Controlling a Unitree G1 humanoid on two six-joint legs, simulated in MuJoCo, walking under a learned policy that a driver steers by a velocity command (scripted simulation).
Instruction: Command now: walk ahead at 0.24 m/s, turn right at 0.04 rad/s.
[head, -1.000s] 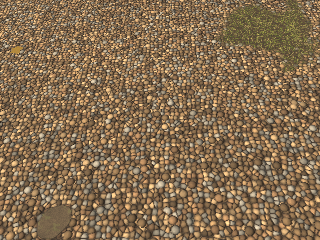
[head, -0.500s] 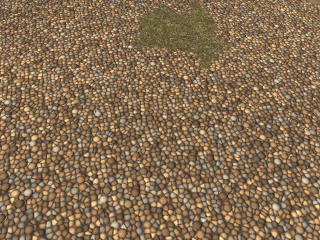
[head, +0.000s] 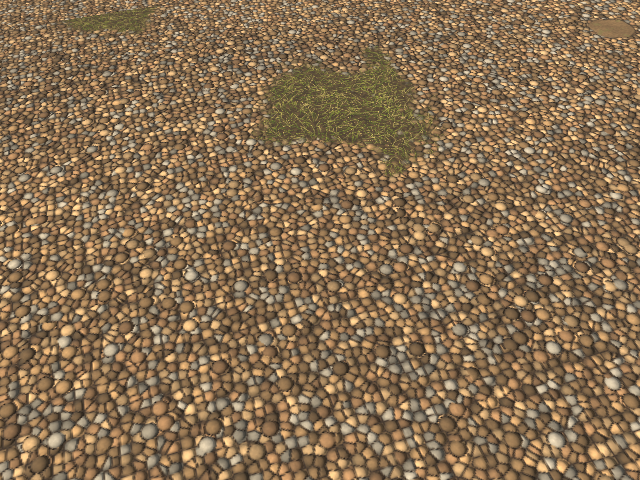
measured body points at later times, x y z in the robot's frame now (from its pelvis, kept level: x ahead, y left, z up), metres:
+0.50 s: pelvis +0.17 +0.04 +0.01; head +0.19 +0.06 +0.46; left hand +0.39 +0.28 -0.08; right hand +0.12 -0.22 -0.12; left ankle +0.04 +0.12 -0.73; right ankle +0.35 -0.12 -0.68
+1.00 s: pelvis +0.46 +0.01 +0.01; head +0.48 +0.02 +0.46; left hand +0.45 +0.29 -0.12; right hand +0.64 -0.24 -0.09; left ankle +0.59 +0.21 -0.67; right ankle +0.41 -0.08 -0.73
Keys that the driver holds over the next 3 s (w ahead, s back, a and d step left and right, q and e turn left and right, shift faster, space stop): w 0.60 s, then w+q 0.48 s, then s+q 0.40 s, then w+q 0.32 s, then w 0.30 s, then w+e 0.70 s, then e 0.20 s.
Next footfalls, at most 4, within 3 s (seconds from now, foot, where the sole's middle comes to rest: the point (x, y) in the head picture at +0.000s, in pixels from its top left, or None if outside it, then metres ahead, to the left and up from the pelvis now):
0.64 right None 0.45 -0.08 -0.77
1.18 left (251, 403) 0.71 0.19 -0.77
1.72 right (350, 379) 0.77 -0.03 -0.77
2.18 left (180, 371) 0.80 0.37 -0.77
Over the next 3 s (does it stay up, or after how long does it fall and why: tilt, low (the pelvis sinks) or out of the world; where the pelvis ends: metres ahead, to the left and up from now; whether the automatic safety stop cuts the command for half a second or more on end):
stays up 1.15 0.40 0.01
